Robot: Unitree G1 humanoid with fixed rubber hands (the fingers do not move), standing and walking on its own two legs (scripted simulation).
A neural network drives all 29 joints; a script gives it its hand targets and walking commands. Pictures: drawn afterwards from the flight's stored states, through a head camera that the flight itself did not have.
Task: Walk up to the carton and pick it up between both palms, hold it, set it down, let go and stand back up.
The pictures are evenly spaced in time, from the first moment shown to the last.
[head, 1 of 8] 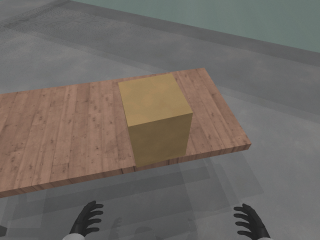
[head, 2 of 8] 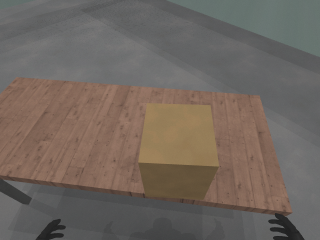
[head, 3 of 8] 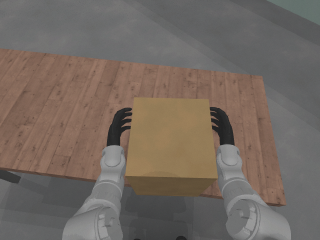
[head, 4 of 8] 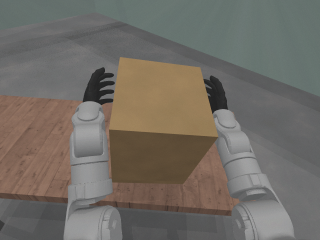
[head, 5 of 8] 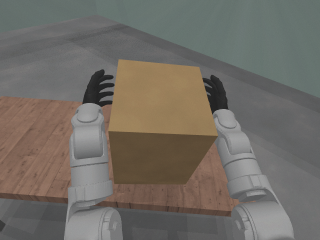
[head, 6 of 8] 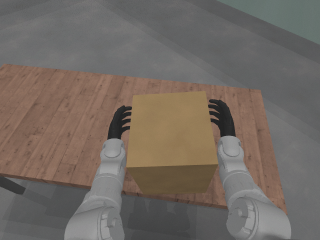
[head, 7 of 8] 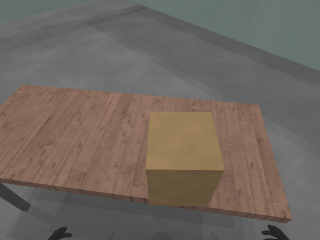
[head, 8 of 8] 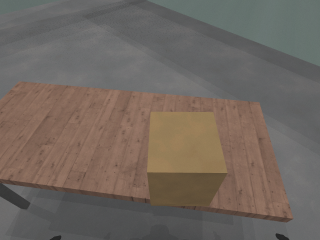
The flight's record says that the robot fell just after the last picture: no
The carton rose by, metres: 0.22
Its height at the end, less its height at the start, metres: +0.00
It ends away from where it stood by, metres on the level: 0.01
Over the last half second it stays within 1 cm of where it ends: yes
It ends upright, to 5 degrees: yes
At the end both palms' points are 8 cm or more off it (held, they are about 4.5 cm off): yes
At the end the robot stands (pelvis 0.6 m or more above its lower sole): yes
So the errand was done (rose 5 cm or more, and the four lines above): yes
